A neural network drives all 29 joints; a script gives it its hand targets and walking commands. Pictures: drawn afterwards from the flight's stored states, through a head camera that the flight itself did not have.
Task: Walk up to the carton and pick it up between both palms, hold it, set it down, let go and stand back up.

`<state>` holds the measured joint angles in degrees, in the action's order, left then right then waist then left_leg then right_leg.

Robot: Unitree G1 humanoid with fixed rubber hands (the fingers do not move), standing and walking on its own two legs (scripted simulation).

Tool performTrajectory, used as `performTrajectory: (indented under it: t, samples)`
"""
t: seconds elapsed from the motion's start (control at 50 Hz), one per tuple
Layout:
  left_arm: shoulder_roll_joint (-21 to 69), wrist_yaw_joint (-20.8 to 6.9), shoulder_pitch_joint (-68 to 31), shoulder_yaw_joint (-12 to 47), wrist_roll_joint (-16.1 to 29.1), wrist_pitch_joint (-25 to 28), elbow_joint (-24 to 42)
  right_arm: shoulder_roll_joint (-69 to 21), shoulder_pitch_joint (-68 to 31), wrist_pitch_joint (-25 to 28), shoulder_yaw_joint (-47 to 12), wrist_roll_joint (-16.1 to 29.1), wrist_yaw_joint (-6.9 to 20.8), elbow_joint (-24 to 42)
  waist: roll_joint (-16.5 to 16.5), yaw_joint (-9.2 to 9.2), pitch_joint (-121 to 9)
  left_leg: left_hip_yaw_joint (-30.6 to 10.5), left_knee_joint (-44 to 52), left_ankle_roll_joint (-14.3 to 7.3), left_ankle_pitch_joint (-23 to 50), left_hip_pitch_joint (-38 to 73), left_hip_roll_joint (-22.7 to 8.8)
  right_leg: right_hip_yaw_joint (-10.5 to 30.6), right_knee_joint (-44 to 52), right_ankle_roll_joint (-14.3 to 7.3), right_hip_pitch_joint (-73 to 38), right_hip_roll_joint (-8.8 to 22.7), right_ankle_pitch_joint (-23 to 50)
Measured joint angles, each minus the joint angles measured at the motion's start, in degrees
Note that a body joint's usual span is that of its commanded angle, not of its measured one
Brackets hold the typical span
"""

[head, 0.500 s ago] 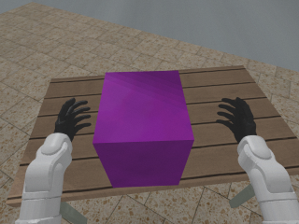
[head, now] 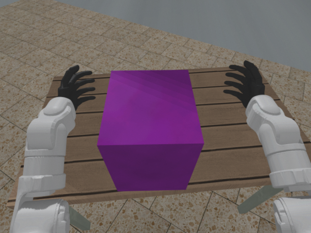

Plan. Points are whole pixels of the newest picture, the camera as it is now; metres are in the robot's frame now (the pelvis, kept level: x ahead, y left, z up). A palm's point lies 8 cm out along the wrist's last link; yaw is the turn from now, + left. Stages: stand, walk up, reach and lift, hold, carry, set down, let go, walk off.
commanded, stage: reach and lift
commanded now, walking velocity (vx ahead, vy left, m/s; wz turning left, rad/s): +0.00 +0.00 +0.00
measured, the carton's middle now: (150, 134) +0.38 +0.05 +0.01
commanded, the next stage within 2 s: none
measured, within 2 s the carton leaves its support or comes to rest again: neither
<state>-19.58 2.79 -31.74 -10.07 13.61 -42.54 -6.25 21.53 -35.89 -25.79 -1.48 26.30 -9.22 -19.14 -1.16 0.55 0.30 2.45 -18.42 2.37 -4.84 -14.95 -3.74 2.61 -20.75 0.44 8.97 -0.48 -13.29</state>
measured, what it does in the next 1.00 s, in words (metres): stands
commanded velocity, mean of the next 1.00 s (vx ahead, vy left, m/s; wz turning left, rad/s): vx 0.00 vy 0.00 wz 0.00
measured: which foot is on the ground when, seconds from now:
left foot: down 0.00-1.00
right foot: down 0.00-1.00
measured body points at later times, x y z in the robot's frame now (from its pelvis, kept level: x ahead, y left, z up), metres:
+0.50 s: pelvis +0.00 +0.01 +0.00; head +0.04 +0.02 +0.44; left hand +0.36 +0.23 +0.06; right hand +0.39 -0.17 +0.06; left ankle +0.05 +0.15 -0.75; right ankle -0.03 -0.12 -0.75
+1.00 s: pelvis +0.01 +0.01 -0.01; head +0.04 +0.02 +0.44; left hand +0.38 +0.22 +0.04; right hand +0.41 -0.15 +0.05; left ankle +0.05 +0.15 -0.75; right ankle -0.03 -0.12 -0.75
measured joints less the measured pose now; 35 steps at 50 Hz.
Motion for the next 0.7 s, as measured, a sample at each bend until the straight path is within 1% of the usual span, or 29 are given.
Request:
performTrajectory:
  t: [0.12,0.22,0.32,0.44,0.5,0.58,0.64,0.7]
  samples:
    - [-0.4,-1.0,-1.9,0.6,-0.8,2.5,-4.5,-0.7,-2.5,1.7,-0.7,-0.2,0.1,-4.7,-0.4,-0.28,-0.4,-0.7,-0.2,0.0,-0.1,-0.5,0.1,-0.6,0.4,0.0,0.0,0.1,0.1]
    - [1.0,-1.8,0.1,1.1,-3.2,5.8,-7.7,-2.9,-0.9,4.5,-1.0,-1.7,0.3,-8.3,-0.8,-0.64,0.2,-1.1,-0.4,0.0,-0.3,0.3,0.3,-1.0,1.0,0.0,-1.3,0.2,0.0]
    - [3.8,-1.8,5.1,1.5,-4.9,10.9,-8.5,-5.9,4.4,8.8,0.0,-4.8,0.6,-8.8,-0.8,-0.69,0.8,-1.3,-1.4,-0.2,-0.9,-0.1,0.4,-1.2,0.7,0.2,-1.4,0.3,-0.2]
    - [6.4,-0.7,9.1,3.0,-4.7,19.0,-11.2,-8.8,9.5,15.0,1.5,-9.0,0.9,-8.4,0.3,-0.5,1.4,-1.5,-3.3,-0.4,-1.4,-2.7,0.4,-1.3,-0.7,0.5,1.0,0.3,-0.5]
    - [7.0,0.1,8.6,4.2,-4.1,23.6,-14.7,-9.3,9.3,18.0,1.8,-10.8,1.6,-10.0,1.0,-0.18,0.9,-1.4,-4.3,-0.6,-1.5,-5.0,0.4,-1.2,-1.8,0.6,3.4,0.3,-0.5]
    - [7.7,0.8,6.3,5.3,-3.6,30.0,-20.6,-9.5,7.3,21.7,1.6,-12.4,2.5,-14.2,1.6,0.47,-1.0,-1.3,-5.4,-0.7,-1.5,-8.3,0.3,-1.0,-3.1,0.7,7.0,0.1,-0.6]
    - [8.2,0.4,3.9,5.5,-3.7,35.1,-27.3,-9.7,5.6,24.5,0.9,-13.0,2.8,-19.1,1.5,0.92,-2.9,-1.3,-6.0,-0.7,-1.7,-10.2,0.2,-0.9,-4.0,0.7,8.9,0.1,-0.9]
    - [8.6,-0.2,2.0,5.2,-4.7,39.3,-33.9,-10.4,4.2,27.1,-0.2,-13.2,2.6,-24.7,0.9,0.94,-4.2,-1.4,-6.6,-0.6,-2.2,-11.0,0.2,-1.0,-4.8,0.6,9.8,0.1,-1.5]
